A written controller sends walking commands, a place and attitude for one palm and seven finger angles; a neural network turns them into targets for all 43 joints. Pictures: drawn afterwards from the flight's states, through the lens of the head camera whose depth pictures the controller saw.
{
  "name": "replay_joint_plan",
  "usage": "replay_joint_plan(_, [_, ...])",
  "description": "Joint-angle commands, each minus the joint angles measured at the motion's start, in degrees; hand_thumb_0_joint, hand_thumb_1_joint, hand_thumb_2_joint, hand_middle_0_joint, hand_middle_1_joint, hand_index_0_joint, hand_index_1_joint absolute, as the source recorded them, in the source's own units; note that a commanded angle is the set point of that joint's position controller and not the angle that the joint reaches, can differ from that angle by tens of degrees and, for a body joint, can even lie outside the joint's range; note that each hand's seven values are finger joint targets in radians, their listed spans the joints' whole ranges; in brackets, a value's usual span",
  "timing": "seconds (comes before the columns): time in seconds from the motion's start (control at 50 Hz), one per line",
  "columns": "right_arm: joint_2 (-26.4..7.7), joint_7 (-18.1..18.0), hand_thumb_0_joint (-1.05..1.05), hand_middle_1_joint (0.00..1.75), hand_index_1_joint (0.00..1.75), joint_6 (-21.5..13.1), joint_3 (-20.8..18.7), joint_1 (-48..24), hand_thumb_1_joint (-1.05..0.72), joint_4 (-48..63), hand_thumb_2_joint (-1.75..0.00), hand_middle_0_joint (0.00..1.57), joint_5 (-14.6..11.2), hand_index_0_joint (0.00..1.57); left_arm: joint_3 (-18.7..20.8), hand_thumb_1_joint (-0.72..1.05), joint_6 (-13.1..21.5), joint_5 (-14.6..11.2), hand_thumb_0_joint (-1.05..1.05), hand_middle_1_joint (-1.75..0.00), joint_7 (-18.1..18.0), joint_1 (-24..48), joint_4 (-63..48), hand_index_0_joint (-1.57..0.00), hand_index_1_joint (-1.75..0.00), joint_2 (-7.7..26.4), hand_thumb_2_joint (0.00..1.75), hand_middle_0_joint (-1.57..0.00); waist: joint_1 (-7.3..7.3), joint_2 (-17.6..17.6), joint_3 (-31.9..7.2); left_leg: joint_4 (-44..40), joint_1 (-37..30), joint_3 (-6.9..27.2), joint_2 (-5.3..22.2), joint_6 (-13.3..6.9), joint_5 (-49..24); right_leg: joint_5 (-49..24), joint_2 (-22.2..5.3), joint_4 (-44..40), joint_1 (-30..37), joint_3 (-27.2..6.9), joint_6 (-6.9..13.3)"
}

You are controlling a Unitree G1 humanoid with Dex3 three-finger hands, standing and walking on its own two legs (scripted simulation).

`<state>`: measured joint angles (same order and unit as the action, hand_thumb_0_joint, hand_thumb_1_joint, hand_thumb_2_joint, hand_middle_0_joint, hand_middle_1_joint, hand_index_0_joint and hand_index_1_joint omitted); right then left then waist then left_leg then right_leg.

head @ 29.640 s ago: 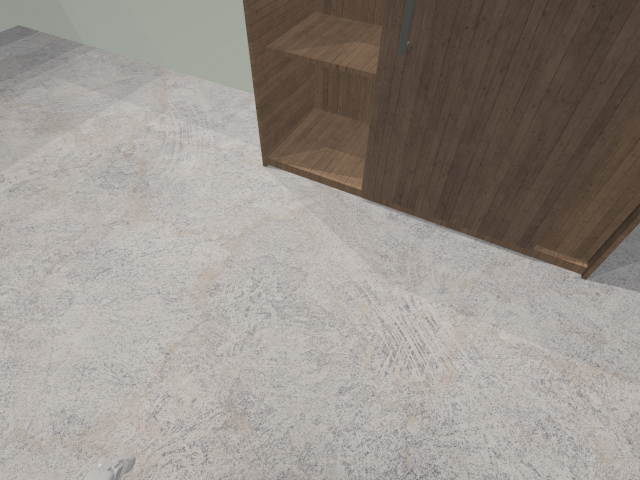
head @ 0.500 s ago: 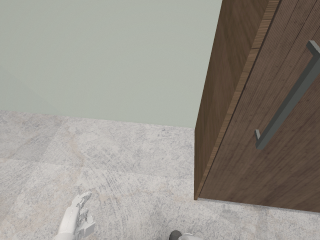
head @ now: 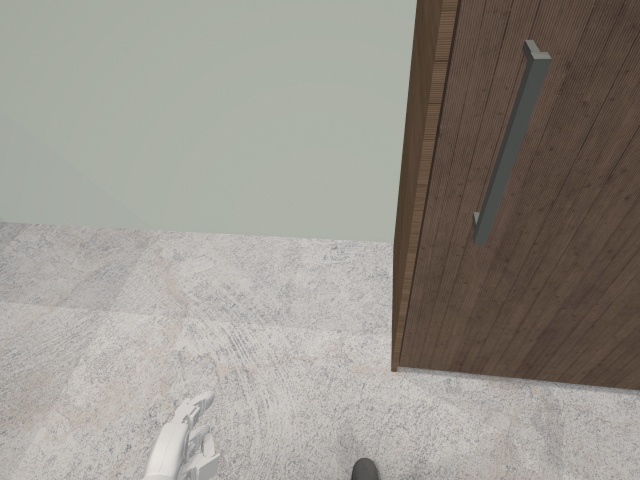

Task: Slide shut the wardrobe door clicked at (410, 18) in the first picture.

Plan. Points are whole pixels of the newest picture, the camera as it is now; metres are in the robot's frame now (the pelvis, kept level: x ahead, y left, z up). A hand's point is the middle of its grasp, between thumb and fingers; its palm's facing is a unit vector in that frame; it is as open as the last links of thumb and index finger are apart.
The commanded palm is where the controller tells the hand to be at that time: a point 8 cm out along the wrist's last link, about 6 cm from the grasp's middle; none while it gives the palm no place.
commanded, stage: stop stepping back and stand still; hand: right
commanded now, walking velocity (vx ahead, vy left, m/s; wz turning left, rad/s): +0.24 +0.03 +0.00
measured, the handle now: (500, 158) +0.55 -0.26 +0.11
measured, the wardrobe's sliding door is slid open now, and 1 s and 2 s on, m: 0.00 0.00 0.00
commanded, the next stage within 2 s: none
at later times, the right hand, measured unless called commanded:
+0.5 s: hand out of the picture +0.08 -0.29 +0.18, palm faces +0.38 +0.78 -0.50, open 7.4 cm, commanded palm +0.03 -0.34 +0.18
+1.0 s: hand out of the picture +0.10 -0.34 +0.17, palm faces +0.46 +0.75 -0.47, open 7.4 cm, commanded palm +0.04 -0.38 +0.18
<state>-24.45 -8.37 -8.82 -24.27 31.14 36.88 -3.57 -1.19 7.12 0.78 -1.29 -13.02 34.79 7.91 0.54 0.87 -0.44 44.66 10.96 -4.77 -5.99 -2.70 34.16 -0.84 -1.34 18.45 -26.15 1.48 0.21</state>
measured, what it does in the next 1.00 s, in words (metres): walks backwards: left foot, then right foot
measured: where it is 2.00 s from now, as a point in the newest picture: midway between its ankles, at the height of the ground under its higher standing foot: outside the picture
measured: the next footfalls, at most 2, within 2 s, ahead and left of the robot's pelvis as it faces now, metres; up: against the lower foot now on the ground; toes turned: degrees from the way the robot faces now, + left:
left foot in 0.06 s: -0.09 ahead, +0.11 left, +0.00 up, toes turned +5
right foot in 0.20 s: +0.06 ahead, -0.13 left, +0.00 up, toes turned -1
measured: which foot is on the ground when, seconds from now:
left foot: up 0.00-0.04, down 0.06-0.22, up 0.24-0.42, down 0.44-1.00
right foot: down 0.00-0.04, up 0.06-0.18, down 0.20-0.44, up 0.46-0.70, down 0.72-1.00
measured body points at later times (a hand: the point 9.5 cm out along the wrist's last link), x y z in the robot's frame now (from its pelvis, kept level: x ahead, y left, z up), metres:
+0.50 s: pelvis -0.11 -0.04 +0.00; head -0.12 -0.05 +0.45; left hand +0.03 +0.19 -0.09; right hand +0.06 -0.33 +0.21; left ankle -0.11 +0.03 -0.74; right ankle -0.02 -0.14 -0.69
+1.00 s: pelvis -0.09 -0.07 -0.01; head -0.09 -0.06 +0.44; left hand +0.08 +0.15 -0.10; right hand +0.07 -0.37 +0.19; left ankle -0.10 +0.02 -0.74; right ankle -0.09 -0.21 -0.73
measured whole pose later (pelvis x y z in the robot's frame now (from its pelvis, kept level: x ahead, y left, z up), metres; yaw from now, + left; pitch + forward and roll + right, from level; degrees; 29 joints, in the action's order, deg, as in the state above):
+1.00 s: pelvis -0.09 -0.07 -0.01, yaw -2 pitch +0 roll +1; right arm -22.4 -9.8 -7.9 -23.2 31.8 29.7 -2.9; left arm -0.7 4.9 -0.7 -2.5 -12.2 35.9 11.1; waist 0.3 2.7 0.0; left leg 32.4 14.6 -5.0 -1.8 -2.9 18.3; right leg 16.8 -4.0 36.5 -18.7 1.7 -0.6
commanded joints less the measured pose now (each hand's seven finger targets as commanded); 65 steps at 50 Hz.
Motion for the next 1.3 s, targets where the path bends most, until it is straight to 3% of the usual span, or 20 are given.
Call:
replay_joint_plan(0.0, [-11.99,-1.08,0.0,0.3,0.3,-0.02,-7.71,0.69,-0.9,7.19,-0.9,0.2,-0.5,0.2,3.66,0.9,0.44,-0.8,0.0,-0.3,-0.76,1.73,-6.74,-0.2,-0.3,9.16,0.9,-0.2,-0.01,-4.61,-8.49,-33.33,4.34,9.66,13.84,-8.48,-5.87,19.06,2.54,19.17,15.65,3.19,-8.18])
replay_joint_plan(0.02, [-14.4,-1.3,0.0,0.3,0.3,-0.28,-8.72,-2.31,-0.9,9.05,-0.9,0.2,-1.43,0.2,3.6,0.9,-0.13,-0.89,0.0,-0.3,-1.24,4.08,-6.2,-0.2,-0.3,9.45,0.9,-0.2,-0.08,-14.5,-3.1,-38.28,16.82,19.41,25.48,-11.87,-5.96,21.4,2.12,38.39,12.02,-1.4,-4.98])
replay_joint_plan(0.04, [-15.51,-2.24,0.0,0.3,0.3,-0.94,-10.93,-7.82,-0.9,11.0,-0.9,0.2,-1.84,0.2,2.75,0.9,0.18,0.79,0.0,-0.3,-1.63,6.17,-6.31,-0.2,-0.3,10.73,0.9,-0.2,-1.57,-6.07,-2.5,-37.24,18.0,18.31,27.76,-13.18,-10.89,21.59,0.16,43.43,7.34,-5.44,-3.5])
replay_joint_plan(0.1, [-7.98,-1.46,0.0,0.3,0.3,0.97,-3.07,-13.25,-0.9,-1.7,-0.9,0.2,-0.15,0.2,4.0,0.9,1.02,-1.85,0.0,-0.3,-2.2,6.84,-6.09,-0.2,-0.3,11.77,0.9,-0.2,-2.63,-14.02,4.93,-28.87,11.97,10.98,21.09,-6.84,-13.34,19.45,-2.76,31.97,3.02,-4.83,-1.54])
replay_joint_plan(0.16, [-8.39,-1.81,0.0,0.3,0.3,1.05,-2.11,-13.61,-0.9,-0.31,-0.9,0.2,1.03,0.2,3.07,0.9,-0.79,-1.48,0.0,-0.3,-3.5,6.64,-6.36,-0.2,-0.3,11.8,0.9,-0.2,-2.99,4.05,5.1,-15.3,14.33,2.3,14.27,-2.42,-5.71,21.16,-3.09,12.42,10.84,-2.36,-0.06])
replay_joint_plan(0.2, [-9.45,-2.28,0.0,0.3,0.3,-0.38,-3.83,-11.99,-0.9,5.77,-0.9,0.2,0.38,0.2,3.17,0.9,-0.28,-1.57,0.0,-0.3,-3.85,7.57,-9.67,-0.2,-0.3,13.34,0.9,-0.2,-1.8,20.2,3.08,-0.31,16.24,-0.22,3.67,1.97,-2.84,33.76,-14.01,-4.52,10.71,-25.99,5.78])
replay_joint_plan(0.24, [-13.62,-1.75,0.0,0.3,0.3,-1.93,-7.07,-9.16,-0.9,11.15,-0.9,0.2,-0.17,0.2,2.58,0.9,-0.08,0.15,0.0,-0.3,-3.7,8.71,-9.17,-0.2,-0.3,11.53,0.9,-0.2,-0.77,16.66,0.19,10.52,10.01,4.01,2.18,0.83,-2.04,51.06,-15.67,-15.46,2.81,-33.38,0.91])
replay_joint_plan(0.36, [-9.43,-2.08,0.0,0.3,0.3,-0.76,-7.2,3.95,-0.9,7.93,-0.9,0.2,-0.06,0.2,3.58,0.9,-0.88,-0.13,0.0,-0.3,-2.2,6.51,-9.14,-0.2,-0.3,10.9,0.9,-0.2,-0.58,14.67,-5.2,-14.55,-11.89,-4.1,0.18,-1.44,-4.4,40.69,-7.87,-5.0,-5.71,-7.14,-1.82])
replay_joint_plan(0.4, [-11.03,-1.89,0.0,0.3,0.3,-0.12,-8.18,2.8,-0.9,5.07,-0.9,0.2,0.82,0.2,4.14,0.9,-1.94,-0.39,0.0,-0.3,-2.16,5.2,-8.69,-0.2,-0.3,9.63,0.9,-0.2,-0.87,-2.69,-4.09,-27.86,-10.57,14.09,13.87,-7.94,-0.1,32.34,-1.6,23.46,-11.75,2.33,-2.19])
replay_joint_plan(0.42, [-12.39,-2.09,0.0,0.3,0.3,-0.66,-9.12,-1.71,-0.9,5.17,-0.9,0.2,0.84,0.2,4.48,0.9,-2.2,-0.89,0.0,-0.3,-2.23,5.28,-8.34,-0.2,-0.3,10.31,0.9,-0.2,-0.96,-12.09,-0.95,-36.23,-2.71,30.84,26.19,-12.77,5.21,26.8,0.15,40.36,-15.3,2.55,-2.02])
replay_joint_plan(0.44, [-12.11,-2.51,0.0,0.3,0.3,-2.12,-9.84,-6.69,-0.9,5.26,-0.9,0.2,0.59,0.2,4.38,0.9,-1.38,-0.28,0.0,-0.3,-2.38,5.26,-7.4,-0.2,-0.3,11.13,0.9,-0.2,-1.94,-8.26,-0.26,-37.96,2.79,30.94,27.28,-13.46,4.86,24.87,-1.46,47.24,-13.94,-0.28,-2.44])
replay_joint_plan(0.52, [-7.54,-2.02,0.0,0.3,0.3,-2.13,-4.22,-7.44,-0.9,-6.13,-0.9,0.2,1.34,0.2,3.44,0.9,-1.27,-1.1,0.0,-0.3,-2.71,4.48,-5.74,-0.2,-0.3,10.77,0.9,-0.2,-2.6,-6.32,3.18,-35.85,10.95,15.29,21.09,-7.71,2.77,20.02,-4.89,41.86,-7.93,0.55,-1.34])
replay_joint_plan(0.64, [-8.87,-3.43,0.0,0.3,0.3,-2.43,-3.31,-9.43,-0.9,3.54,-0.9,0.2,1.89,0.2,3.57,0.9,0.21,-0.3,0.0,-0.3,-4.61,6.33,-7.26,-0.2,-0.3,10.85,0.9,-0.2,-1.0,-2.94,-1.14,-26.52,9.0,7.96,16.4,-5.15,-2.14,20.71,-1.44,13.2,12.87,6.88,0.44])
replay_joint_plan(0.72, [-9.72,-3.32,0.0,0.3,0.3,-3.21,-6.45,-6.02,-0.9,7.49,-0.9,0.2,0.94,0.2,3.87,0.9,0.09,-0.92,0.0,-0.3,-4.04,7.25,-8.84,-0.2,-0.3,11.88,0.9,-0.2,-0.7,14.32,-1.41,-1.38,12.94,1.58,5.83,2.28,-5.57,27.94,-17.16,-5.72,12.57,-18.5,6.48])
replay_joint_plan(0.8, [-9.11,-3.0,0.0,0.3,0.3,-2.96,-7.26,-2.93,-0.9,6.39,-0.9,0.2,1.51,0.2,3.27,0.9,1.06,-0.98,0.0,-0.3,-2.73,6.47,-7.87,-0.2,-0.3,10.7,0.9,-0.2,-0.58,12.57,-0.12,-11.53,2.28,1.22,6.64,2.69,-13.38,29.03,-13.88,-0.76,3.61,-8.68,5.1])
replay_joint_plan(0.84, [-9.1,-3.01,0.0,0.3,0.3,-2.5,-7.72,-1.07,-0.9,3.39,-0.9,0.2,1.13,0.2,3.72,0.9,1.08,-1.41,0.0,-0.3,-2.34,5.42,-8.13,-0.2,-0.3,10.8,0.9,-0.2,-0.95,3.43,-2.7,-19.99,-2.56,3.56,8.13,1.72,-19.64,24.45,-8.86,8.39,2.4,-1.49,2.17])
replay_joint_plan(0.88, [-8.05,-2.64,0.0,0.3,0.3,-1.55,-6.83,-0.33,-0.9,0.39,-0.9,0.2,0.41,0.2,4.45,0.9,0.98,-1.78,0.0,-0.3,-1.96,4.22,-8.13,-0.2,-0.3,10.43,0.9,-0.2,-1.21,-10.49,-4.33,-25.75,1.21,17.37,15.63,-2.74,-19.77,20.99,-2.52,20.16,3.95,2.13,-0.32])
replay_joint_plan(0.92, [-7.67,-2.83,0.0,0.3,0.3,-1.75,-5.6,-2.72,-0.9,1.79,-0.9,0.2,0.19,0.2,3.66,0.9,0.67,-1.98,0.0,-0.3,-1.74,5.46,-7.88,-0.2,-0.3,9.95,0.9,-0.2,-1.59,-7.54,-4.47,-25.69,0.09,19.18,19.52,-5.74,-29.37,18.25,-2.07,21.49,4.59,0.56,-0.92])
replay_joint_plan(1.06, [-8.54,-2.55,0.0,0.3,0.3,-1.95,-5.56,-2.55,-0.9,3.16,-0.9,0.2,1.0,0.2,3.19,0.9,-0.88,-1.97,0.0,-0.3,-3.06,6.93,-8.81,-0.2,-0.3,10.03,0.9,-0.2,-0.8,3.14,-8.3,-17.04,-2.8,5.16,10.7,1.86,-42.04,-8.8,-6.48,10.63,15.55,-2.4,1.06])
replay_joint_plan(1.28, [-8.16,-2.82,0.0,0.3,0.3,-1.96,-6.61,3.22,-0.9,3.27,-0.9,0.2,0.18,0.2,3.58,0.9,-1.82,-2.37,0.0,-0.3,-3.0,6.32,-10.49,-0.2,-0.3,10.27,0.9,-0.2,-0.83,3.77,-9.36,-18.47,-5.38,5.64,10.83,1.63,-42.98,-6.82,-5.62,9.83,13.39,-1.38,0.01])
